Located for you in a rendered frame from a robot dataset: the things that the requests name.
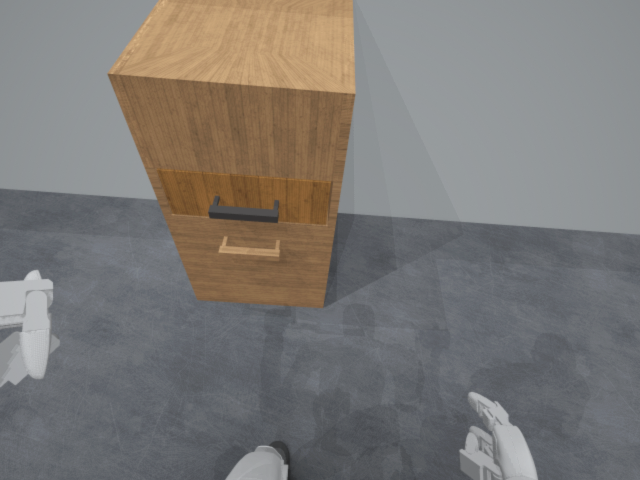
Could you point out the drawer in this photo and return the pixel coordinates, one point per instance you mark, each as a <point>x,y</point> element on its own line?
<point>192,193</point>

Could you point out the robot left hand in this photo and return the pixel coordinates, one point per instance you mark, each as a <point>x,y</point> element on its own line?
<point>26,304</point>

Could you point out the left robot foot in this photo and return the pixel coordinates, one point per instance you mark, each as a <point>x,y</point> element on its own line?
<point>282,449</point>

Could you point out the robot right hand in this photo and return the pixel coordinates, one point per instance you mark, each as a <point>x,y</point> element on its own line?
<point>503,455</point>

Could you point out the cabinet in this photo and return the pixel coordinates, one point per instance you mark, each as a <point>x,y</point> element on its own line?
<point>250,87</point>

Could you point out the left robot shin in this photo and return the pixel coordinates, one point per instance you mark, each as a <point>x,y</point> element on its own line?
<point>267,449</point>

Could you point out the handle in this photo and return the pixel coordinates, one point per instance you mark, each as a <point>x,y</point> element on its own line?
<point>249,253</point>
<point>243,213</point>

